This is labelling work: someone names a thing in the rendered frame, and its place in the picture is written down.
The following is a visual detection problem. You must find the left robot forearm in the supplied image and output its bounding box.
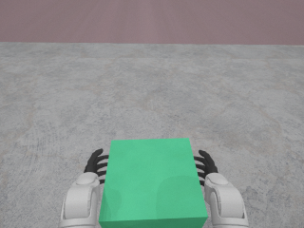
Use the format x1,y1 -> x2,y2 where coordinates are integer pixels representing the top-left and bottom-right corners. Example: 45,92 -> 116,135
58,172 -> 101,228

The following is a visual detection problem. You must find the right robot hand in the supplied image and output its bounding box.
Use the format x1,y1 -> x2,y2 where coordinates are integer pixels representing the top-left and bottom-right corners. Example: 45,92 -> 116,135
194,150 -> 218,186

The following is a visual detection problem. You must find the right robot forearm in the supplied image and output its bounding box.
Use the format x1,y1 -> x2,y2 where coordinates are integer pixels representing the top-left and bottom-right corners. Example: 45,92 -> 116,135
204,173 -> 249,228

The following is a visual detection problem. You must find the left robot hand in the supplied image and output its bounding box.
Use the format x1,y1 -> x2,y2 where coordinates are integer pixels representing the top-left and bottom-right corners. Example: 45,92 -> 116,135
84,148 -> 109,184

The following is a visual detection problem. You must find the carton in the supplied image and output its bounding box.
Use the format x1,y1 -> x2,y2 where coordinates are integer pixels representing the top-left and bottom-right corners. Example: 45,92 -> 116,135
98,138 -> 208,228

